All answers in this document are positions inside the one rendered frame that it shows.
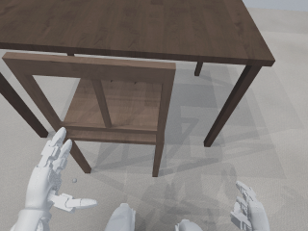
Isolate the left robot forearm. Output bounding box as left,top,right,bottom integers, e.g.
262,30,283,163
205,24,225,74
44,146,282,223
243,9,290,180
10,208,52,231

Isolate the robot thigh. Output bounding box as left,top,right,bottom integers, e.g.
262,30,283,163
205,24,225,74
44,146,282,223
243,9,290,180
104,206,136,231
174,221,203,231

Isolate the left robot hand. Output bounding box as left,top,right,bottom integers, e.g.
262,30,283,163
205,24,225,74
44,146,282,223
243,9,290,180
24,127,98,214

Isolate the chair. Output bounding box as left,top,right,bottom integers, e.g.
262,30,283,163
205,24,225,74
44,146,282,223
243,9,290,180
2,52,176,177

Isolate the right robot hand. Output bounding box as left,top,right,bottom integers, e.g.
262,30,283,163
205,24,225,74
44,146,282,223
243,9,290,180
230,181,270,231

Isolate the table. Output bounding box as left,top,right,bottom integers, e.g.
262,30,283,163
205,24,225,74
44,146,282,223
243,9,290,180
0,0,275,147

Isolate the left robot thigh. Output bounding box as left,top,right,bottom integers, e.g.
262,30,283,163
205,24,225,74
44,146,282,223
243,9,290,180
104,206,136,231

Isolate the right robot thigh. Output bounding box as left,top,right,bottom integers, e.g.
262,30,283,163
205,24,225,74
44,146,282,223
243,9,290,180
174,221,203,231

